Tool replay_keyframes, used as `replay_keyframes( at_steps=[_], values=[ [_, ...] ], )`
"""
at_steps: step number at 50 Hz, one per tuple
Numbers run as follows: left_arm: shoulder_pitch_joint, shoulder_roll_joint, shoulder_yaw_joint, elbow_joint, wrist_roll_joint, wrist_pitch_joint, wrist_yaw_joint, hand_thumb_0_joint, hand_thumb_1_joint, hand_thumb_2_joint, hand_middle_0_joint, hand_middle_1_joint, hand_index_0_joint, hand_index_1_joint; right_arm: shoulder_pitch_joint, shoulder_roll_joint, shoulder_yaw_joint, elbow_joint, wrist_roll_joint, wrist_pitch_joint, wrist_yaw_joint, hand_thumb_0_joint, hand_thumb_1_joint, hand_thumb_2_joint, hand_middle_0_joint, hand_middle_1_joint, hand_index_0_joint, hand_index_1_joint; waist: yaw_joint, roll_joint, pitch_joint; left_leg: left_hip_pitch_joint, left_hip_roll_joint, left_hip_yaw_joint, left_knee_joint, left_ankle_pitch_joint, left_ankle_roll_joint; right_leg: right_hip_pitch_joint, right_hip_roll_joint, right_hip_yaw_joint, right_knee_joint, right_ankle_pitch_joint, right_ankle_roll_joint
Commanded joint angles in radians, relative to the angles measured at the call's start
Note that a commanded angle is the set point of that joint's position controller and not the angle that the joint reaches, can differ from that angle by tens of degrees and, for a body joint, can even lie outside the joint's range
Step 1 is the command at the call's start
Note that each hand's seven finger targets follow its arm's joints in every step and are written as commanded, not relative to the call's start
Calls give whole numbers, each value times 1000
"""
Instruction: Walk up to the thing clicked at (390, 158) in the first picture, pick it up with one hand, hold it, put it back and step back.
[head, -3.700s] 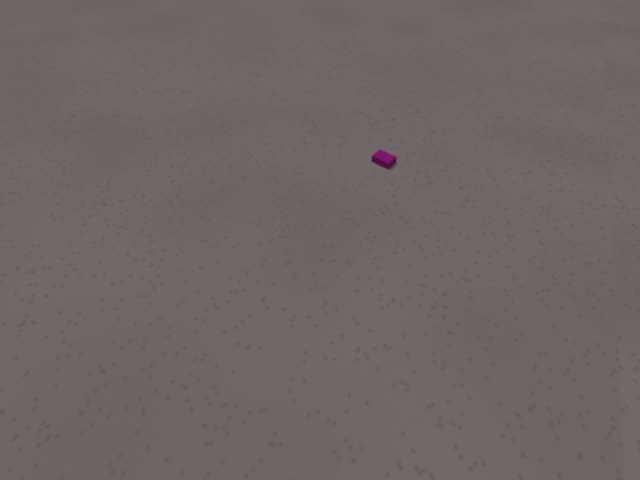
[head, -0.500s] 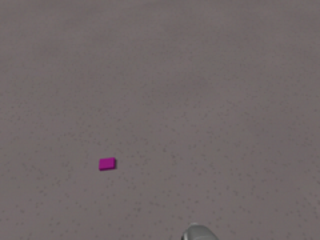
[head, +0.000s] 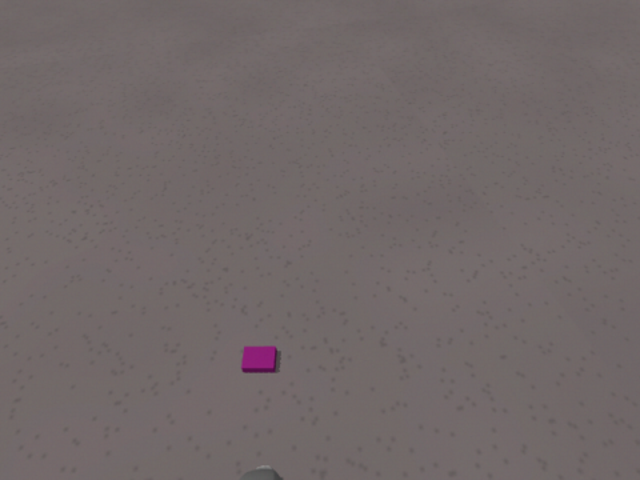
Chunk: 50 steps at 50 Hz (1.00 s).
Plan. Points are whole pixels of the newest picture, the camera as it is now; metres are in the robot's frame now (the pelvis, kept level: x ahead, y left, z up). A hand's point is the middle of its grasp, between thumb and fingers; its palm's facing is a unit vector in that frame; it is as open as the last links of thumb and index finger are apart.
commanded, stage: walk up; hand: left
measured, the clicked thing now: (259, 359) +0.58 +0.25 -0.73
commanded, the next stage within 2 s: none
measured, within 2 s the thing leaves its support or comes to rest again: neither
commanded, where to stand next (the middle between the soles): +0.21 +0.10 m, yaw -3 degrees
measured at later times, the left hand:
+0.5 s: hand (81, 435) +0.20 +0.36 -0.11, palm faces -0.06 -0.86 -0.50, open 7.4 cm
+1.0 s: hand (84, 404) +0.26 +0.41 -0.16, palm faces -0.08 -0.94 -0.33, open 7.4 cm
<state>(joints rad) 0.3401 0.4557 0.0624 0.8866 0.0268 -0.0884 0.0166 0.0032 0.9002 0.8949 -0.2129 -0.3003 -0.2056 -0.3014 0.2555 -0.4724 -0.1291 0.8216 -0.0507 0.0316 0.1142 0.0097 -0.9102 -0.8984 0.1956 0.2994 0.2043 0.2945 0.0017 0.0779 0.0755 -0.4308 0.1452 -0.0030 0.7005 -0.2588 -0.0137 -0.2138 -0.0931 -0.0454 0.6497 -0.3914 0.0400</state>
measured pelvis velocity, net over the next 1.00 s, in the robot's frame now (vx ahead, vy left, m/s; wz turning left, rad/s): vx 0.17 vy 0.15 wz -0.07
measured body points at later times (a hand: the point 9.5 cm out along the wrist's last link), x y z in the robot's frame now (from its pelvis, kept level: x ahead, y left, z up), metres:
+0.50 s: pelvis +0.12 +0.08 +0.00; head +0.14 +0.04 +0.45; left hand +0.21 +0.41 -0.08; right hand +0.15 -0.23 -0.14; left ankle +0.10 +0.18 -0.68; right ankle +0.19 -0.02 -0.71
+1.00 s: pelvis +0.17 +0.15 +0.00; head +0.21 +0.17 +0.45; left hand +0.27 +0.45 -0.14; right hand +0.21 -0.18 -0.10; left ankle +0.21 +0.28 -0.71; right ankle +0.15 +0.00 -0.71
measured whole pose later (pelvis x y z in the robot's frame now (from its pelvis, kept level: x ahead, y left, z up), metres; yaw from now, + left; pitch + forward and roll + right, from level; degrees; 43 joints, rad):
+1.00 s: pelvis +0.17 +0.15 +0.00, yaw -4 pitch -1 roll +0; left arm 0.16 0.40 0.04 0.97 0.00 0.03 -0.01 0.00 0.91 0.90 -0.21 -0.30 -0.20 -0.30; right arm 0.23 -0.38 -0.02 0.95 -0.03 -0.05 -0.01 0.01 -0.90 -0.90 0.20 0.30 0.21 0.30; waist -0.01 -0.06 0.10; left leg -0.36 0.05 0.02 0.69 -0.30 -0.02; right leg -0.33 -0.04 0.01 0.75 -0.47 -0.03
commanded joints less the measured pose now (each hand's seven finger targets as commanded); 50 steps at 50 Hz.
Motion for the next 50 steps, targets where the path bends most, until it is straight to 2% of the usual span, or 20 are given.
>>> replay_keyframes(
  at_steps=[1, 2, 3, 4, 7, 15, 19, 20, 21, 23, 26, 30, 36, 37, 38, 39, 40, 43, 47, 50],
  values=[
    [24, 101, 23, -87, -7, -8, 29, 0, 900, 900, -200, -300, -200, -300, 270, -260, -83, -1, -17, -49, -42, 0, -900, -900, 200, 300, 200, 300, -153, 302, -126, 474, 65, -205, -302, -234, 67, -425, 69, 15, 479, -98, -103],
    [43, 116, 19, -88, -27, -1, 40, 0, 900, 900, -200, -300, -200, -300, 182, -322, -85, -53, 1, -56, -49, 0, -900, -900, 200, 300, 200, 300, -110, 341, -104, 435, 235, -542, -444, -291, 117, -570, 157, 32, 578, -191, -82],
    [8, 205, 38, -63, -23, 4, 54, 0, 900, 900, -200, -300, -200, -300, 137, -346, -88, -57, 30, -50, -47, 0, -900, -900, 200, 300, 200, 300, -97, 279, -72, 336, 281, -610, -473, -417, 209, -532, 76, 95, 631, -178, -112],
    [-20, 238, 37, -55, -26, 3, 54, 0, 900, 900, -200, -300, -200, -300, 92, -298, -74, -75, 29, -44, -48, 0, -900, -900, 200, 300, 200, 300, -84, 211, -12, 254, 256, -516, -462, -397, 239, -524, 48, 98, 647, -132, -107],
    [62, 218, 47, 1, -44, -4, 27, 0, 900, 900, -200, -300, -200, -300, 42, -191, -27, -88, 28, -63, -63, 0, -900, -900, 200, 300, 200, 300, -24, 127, 34, 215, 107, -206, -372, -60, 178, -436, 14, 98, 499, 18, -91],
    [3, 162, 43, -44, -24, -9, 15, 0, 900, 900, -200, -300, -200, -300, 103, -193, -23, -120, 12, -58, -57, 0, -900, -900, 200, 300, 200, 300, -44, 79, -3, 227, 146, -136, -342, 153, 279, -262, 22, -17, 141, 39, -59],
    [125, 148, 54, -9, -17, -19, 34, 0, 900, 900, -200, -300, -200, -300, 16, -130, 10, -146, 35, -46, -67, 0, -900, -900, 200, 300, 200, 300, 60, -70, -75, 81, 60, -15, -77, 307, 184, 94, 86, -32, -88, 301, -78],
    [152, 192, 68, -13, -11, -21, 43, 0, 900, 900, -200, -300, -200, -300, 31, -94, 23, -145, 47, -50, -72, 0, -900, -900, 200, 300, 200, 300, 88, -147, -114, 51, -5, 32, 78, 309, 124, 171, 44, 52, -151, 287, -110],
    [184, 268, 91, -32, -3, -24, 46, 0, 900, 900, -200, -300, -200, -300, 81, -62, 32, -156, 53, -51, -73, 0, -900, -900, 200, 300, 200, 300, 92, -340, -160, -108, -116, 81, 322, -5, 56, 267, -186, 421, -236, 241, -206],
    [63, 292, 79, -81, -19, -11, 46, 0, 900, 900, -200, -300, -200, -300, 105, -165, 2, -123, 32, -15, -91, 0, -900, -900, 200, 300, 200, 300, 43, -215, -76, -191, -114, -61, 482, -398, 41, 116, -386, 702, -329, 34, -382],
    [-20, 220, 56, -105, -20, -11, 39, 0, 900, 900, -200, -300, -200, -300, 110, -169, -7, -60, 42, -13, -88, 0, -900, -900, 200, 300, 200, 300, 4, -141, 19, -147, -82, -122, 456, -240, 36, -57, -219, 413, -363, -94, -275],
    [-111, 193, 48, -120, 5, -2, 17, 0, 900, 900, -200, -300, -200, -300, 162, -116, 15, 6, 51, -21, -82, 0, -900, -900, 200, 300, 200, 300, -16, -256, -15, 18, -97, -14, 243, -141, 11, -187, -110, 174, -317, -76, -231],
    [-147, 171, 38, -95, -4, 62, -10, 0, 900, 900, -200, -300, -200, -300, 109, -108, 25, 70, 44, -68, -114, 0, -900, -900, 200, 300, 200, 300, -8, -253, -51, 246, -150, 92, -111, 45, -9, -273, -74, 110, -82, 0, -196],
    [-150, 139, 29, -91, -8, 75, -12, 0, 900, 900, -200, -300, -200, -300, 127, -114, 24, 84, 37, -79, -126, 0, -900, -900, 200, 300, 200, 300, -27, -194, -60, 261, -141, 60, -185, 27, -2, -279, -60, 89, 12, 16, -174],
    [-119, 74, 11, -89, -17, 87, -13, 0, 900, 900, -200, -300, -200, -300, 112, -166, 19, 81, 23, -92, -133, 0, -900, -900, 200, 300, 200, 300, -12, -17, -60, 246, -22, -146, -294, -71, 29, -314, -7, 48, 148, 10, -130],
    [-109, 55, 5, -85, -29, 95, -12, 0, 900, 900, -200, -300, -200, -300, 56, -246, 14, 52, 16, -102, -138, 0, -900, -900, 200, 300, 200, 300, 4, 113, -37, 158, 196, -509, -423, -142, 117, -351, 93, 54, 221, -90, -73],
    [-131, 152, 31, -51, -22, 104, 1, 0, 900, 900, -200, -300, -200, -300, -19, -304, 2, 42, 31, -99, -137, 0, -900, -900, 200, 300, 200, 300, -8, 104, -9, 15, 262, -557, -432, -229, 229, -252, 39, 130, 302, -158, -75],
    [-111, 141, 34, 6, -30, 99, -9, 0, 900, 900, -200, -300, -200, -300, -68, -198, 36, 52, 24, -107, -143, 0, -900, -900, 200, 300, 200, 300, 29, 107, -23, 112, 107, -298, -318, 4, 170, -243, 28, 132, 251, -108, -79],
    [-142, 112, 27, 29, -29, 97, -12, 0, 900, 900, -200, -300, -200, -300, -27, -196, 40, 83, 29, -108, -148, 0, -900, -900, 200, 300, 200, 300, 5, 171, -116, 251, 102, -235, -205, 440, 167, -178, 44, 62, 113, -93, -63],
    [-131, 102, 22, 58, -23, 92, -9, 0, 900, 900, -200, -300, -200, -300, -50, -186, 48, 78, 39, -97, -154, 0, -900, -900, 200, 300, 200, 300, 20, 133, -146, 251, 83, -172, -135, 525, 157, -80, 67, 30, -63, 27, -69]
  ],
)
